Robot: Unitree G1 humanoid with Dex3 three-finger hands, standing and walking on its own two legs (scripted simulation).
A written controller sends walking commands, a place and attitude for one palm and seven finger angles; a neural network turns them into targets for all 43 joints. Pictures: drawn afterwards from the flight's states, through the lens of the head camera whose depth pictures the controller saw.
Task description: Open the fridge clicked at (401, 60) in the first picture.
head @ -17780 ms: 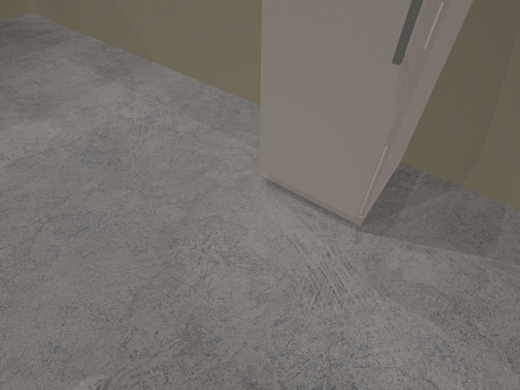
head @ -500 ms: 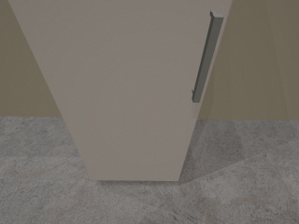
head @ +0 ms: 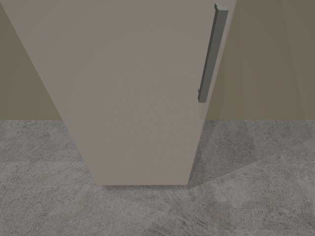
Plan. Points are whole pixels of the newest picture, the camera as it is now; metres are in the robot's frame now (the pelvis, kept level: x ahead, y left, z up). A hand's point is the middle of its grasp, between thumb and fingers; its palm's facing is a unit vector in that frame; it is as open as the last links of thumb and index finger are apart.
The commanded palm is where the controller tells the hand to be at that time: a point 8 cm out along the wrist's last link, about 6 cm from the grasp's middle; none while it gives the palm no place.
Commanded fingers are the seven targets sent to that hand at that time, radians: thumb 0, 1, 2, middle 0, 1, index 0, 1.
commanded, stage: look again from close up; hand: right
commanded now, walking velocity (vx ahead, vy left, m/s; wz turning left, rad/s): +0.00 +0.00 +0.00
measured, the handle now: (208, 59) +0.53 -0.11 +0.21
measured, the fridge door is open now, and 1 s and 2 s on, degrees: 0 0 0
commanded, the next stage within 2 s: raise the hand to about handle height in 1.02 s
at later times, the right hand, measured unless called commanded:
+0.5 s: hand out of the picture -0.01 -0.16 -0.18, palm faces +0.04 +0.99 -0.15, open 7.4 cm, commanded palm none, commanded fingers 0.00 -0.90 -0.90 0.20 0.30 0.20 0.30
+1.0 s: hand out of the picture +0.01 -0.15 -0.17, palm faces +0.04 +0.99 -0.16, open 7.4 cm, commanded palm none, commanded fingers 0.00 -0.90 -0.90 0.20 0.30 0.20 0.30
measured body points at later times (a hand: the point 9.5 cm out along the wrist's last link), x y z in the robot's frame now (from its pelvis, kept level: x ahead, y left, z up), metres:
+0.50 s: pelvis +0.01 +0.00 +0.00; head +0.01 +0.00 +0.45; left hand +0.00 +0.21 -0.16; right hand -0.01 -0.21 -0.16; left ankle +0.05 +0.15 -0.74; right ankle +0.04 -0.12 -0.74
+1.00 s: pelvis +0.02 +0.00 +0.00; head +0.02 +0.00 +0.45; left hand +0.00 +0.21 -0.16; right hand +0.01 -0.21 -0.16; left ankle +0.05 +0.15 -0.74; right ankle +0.04 -0.12 -0.74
